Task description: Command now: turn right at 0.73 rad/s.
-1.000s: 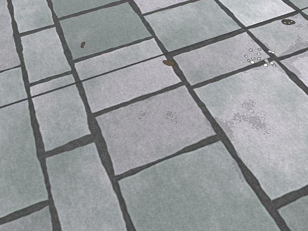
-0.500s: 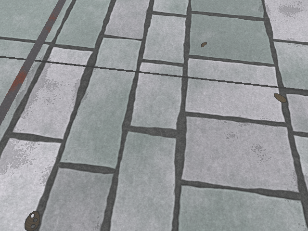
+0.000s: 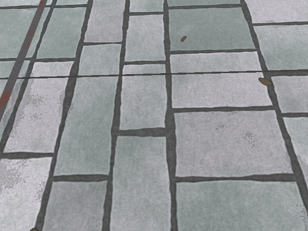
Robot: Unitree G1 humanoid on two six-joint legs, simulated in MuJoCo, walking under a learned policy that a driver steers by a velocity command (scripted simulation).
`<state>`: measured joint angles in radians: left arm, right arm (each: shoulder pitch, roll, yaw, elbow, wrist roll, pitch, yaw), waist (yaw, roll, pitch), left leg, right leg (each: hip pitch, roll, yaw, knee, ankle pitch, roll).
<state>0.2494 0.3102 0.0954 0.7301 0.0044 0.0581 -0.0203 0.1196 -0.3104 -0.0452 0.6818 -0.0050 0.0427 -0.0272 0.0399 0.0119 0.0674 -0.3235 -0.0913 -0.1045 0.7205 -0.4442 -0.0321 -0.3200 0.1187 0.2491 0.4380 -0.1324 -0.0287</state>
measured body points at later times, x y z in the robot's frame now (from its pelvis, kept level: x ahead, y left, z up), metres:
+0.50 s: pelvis -0.01 +0.01 -0.01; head +0.03 -0.02 +0.44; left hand +0.27 +0.17 -0.10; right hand -0.04 -0.29 -0.12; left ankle +0.00 +0.11 -0.74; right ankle -0.06 -0.09 -0.73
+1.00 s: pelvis -0.02 +0.01 -0.02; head +0.02 +0.02 +0.43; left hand +0.17 +0.25 -0.14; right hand +0.05 -0.29 -0.12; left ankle +0.00 +0.09 -0.74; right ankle -0.05 -0.09 -0.74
